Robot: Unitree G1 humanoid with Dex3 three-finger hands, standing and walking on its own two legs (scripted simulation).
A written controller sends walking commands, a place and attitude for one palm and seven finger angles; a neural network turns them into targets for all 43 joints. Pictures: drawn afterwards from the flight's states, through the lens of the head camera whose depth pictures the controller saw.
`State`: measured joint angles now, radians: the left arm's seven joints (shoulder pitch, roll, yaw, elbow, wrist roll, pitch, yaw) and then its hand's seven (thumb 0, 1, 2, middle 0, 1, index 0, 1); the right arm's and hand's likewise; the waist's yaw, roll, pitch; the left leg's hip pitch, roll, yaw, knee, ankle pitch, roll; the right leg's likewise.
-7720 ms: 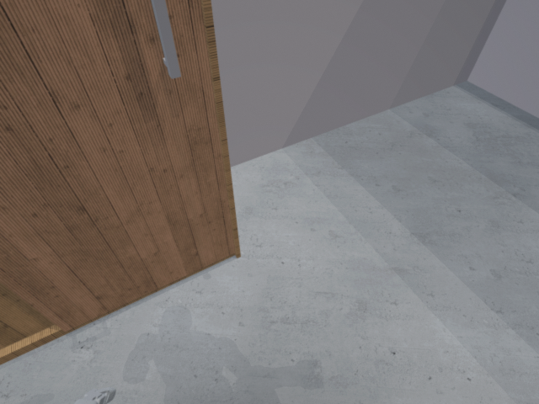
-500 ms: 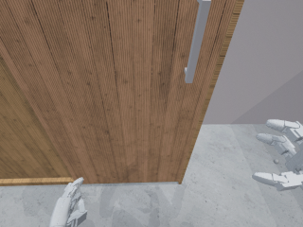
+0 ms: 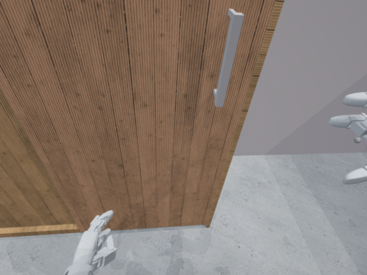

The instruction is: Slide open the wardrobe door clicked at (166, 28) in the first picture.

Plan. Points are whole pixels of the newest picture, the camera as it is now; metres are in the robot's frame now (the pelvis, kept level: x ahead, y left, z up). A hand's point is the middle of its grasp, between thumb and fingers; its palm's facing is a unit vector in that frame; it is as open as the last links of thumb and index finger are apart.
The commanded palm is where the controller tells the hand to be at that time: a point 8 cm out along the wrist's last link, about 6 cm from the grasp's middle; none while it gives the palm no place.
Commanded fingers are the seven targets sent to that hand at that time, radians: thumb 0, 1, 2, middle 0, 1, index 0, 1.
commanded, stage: raise the hand with hooked fingers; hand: right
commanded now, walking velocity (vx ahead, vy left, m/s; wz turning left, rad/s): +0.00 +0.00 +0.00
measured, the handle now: (224, 61) +0.55 -0.10 +0.25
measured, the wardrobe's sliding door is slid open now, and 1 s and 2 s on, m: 0.00 0.00 0.00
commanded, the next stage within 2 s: move the hooked fingers beside the handle in 0.54 s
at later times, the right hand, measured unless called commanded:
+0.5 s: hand (349, 127) +0.29 -0.27 +0.25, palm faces +0.02 +0.99 -0.13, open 14.0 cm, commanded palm +0.26 -0.31 +0.27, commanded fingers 0.00 0.50 -0.30 0.30 1.20 0.30 1.20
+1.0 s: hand (320, 112) +0.34 -0.25 +0.25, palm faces -0.03 +1.00 -0.09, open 14.0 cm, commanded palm +0.31 -0.29 +0.26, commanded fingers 0.00 0.50 -0.30 0.30 1.20 0.30 1.20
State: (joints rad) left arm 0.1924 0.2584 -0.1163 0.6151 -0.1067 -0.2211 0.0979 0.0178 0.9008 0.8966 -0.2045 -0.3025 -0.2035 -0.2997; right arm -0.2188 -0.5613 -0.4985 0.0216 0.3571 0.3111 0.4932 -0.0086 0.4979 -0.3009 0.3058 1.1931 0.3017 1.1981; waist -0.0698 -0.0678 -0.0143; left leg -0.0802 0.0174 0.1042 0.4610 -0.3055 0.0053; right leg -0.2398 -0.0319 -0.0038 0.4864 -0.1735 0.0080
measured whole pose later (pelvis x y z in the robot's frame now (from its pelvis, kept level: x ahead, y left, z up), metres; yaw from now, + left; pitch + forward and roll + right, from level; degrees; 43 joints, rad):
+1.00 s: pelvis +0.02 +0.00 +0.00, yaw +1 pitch -3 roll +0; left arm 0.19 0.27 -0.10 0.60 -0.11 -0.16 0.10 0.02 0.90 0.90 -0.20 -0.30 -0.20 -0.30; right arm -0.44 -0.54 -0.42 0.20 0.29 0.36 0.46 -0.01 0.50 -0.30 0.30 1.20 0.30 1.20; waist -0.04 -0.05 -0.02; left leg -0.10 0.02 0.09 0.47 -0.33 0.01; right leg -0.25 -0.03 -0.01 0.49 -0.20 0.01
